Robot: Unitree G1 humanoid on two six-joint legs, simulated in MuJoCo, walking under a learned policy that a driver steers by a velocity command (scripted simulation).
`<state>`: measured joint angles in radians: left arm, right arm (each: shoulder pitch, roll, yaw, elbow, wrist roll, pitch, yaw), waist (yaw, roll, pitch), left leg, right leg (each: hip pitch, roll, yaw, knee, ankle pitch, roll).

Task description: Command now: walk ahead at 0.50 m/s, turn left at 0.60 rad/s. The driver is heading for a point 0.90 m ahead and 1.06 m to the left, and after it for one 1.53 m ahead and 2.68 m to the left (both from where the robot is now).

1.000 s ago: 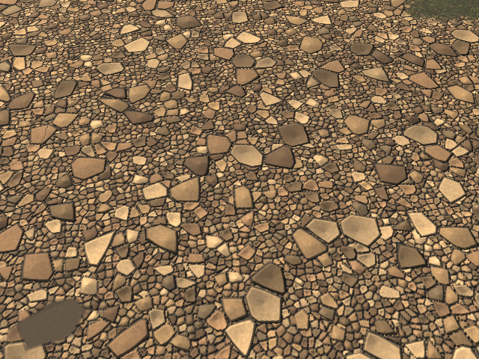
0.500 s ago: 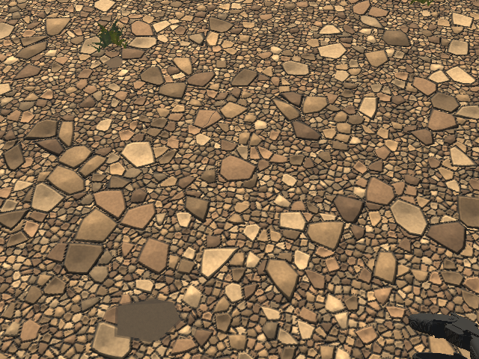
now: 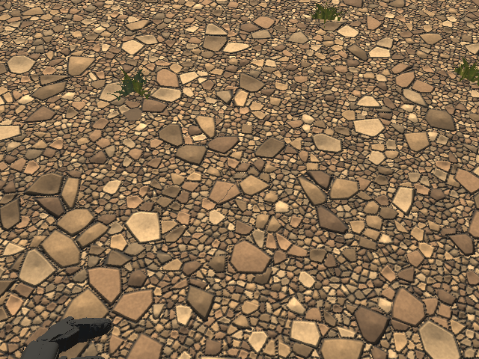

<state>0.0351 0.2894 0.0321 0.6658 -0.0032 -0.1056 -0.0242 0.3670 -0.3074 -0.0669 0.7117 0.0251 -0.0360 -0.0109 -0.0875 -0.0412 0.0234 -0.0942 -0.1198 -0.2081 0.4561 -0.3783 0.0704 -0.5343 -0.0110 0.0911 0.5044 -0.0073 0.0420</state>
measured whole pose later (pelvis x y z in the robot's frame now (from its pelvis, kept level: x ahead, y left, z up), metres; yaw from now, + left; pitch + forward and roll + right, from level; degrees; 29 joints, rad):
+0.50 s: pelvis +0.26 +0.02 +0.00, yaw +19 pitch +2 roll -2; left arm 0.35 0.31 0.08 0.83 -0.02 -0.07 0.00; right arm 0.07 -0.28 -0.05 0.59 0.02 -0.02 0.05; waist 0.10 0.03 0.06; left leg -0.62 0.07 0.01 0.66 -0.08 0.04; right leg 0.09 -0.02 -0.23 0.26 -0.36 0.04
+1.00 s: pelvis +0.53 +0.14 +0.00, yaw +36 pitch +2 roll +0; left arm 0.02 0.29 0.03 0.66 0.00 -0.10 -0.03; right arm 0.37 -0.31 -0.07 0.72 0.03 -0.03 -0.01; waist -0.09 -0.05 0.02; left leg -0.08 -0.11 -0.21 0.45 -0.38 0.07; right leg -0.52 -0.01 0.09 0.50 -0.01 0.04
